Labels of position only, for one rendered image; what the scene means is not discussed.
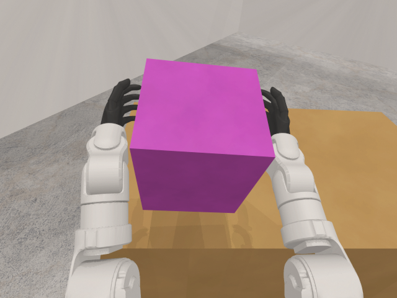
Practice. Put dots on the carton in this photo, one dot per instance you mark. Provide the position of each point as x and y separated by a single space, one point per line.
201 139

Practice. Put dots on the left robot hand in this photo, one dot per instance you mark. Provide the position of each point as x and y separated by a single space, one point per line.
114 109

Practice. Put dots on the right robot hand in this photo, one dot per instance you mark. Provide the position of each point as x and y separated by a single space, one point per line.
277 116

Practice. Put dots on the robot left upper arm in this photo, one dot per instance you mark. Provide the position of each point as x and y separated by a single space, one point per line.
106 278

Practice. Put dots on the pedestal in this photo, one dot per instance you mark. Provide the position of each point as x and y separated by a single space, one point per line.
353 158

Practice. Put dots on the robot right upper arm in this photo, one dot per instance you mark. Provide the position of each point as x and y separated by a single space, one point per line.
320 276

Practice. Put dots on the right robot forearm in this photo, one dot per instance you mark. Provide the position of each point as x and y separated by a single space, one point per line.
305 227

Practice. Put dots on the left robot forearm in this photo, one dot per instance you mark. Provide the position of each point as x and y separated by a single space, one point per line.
104 226

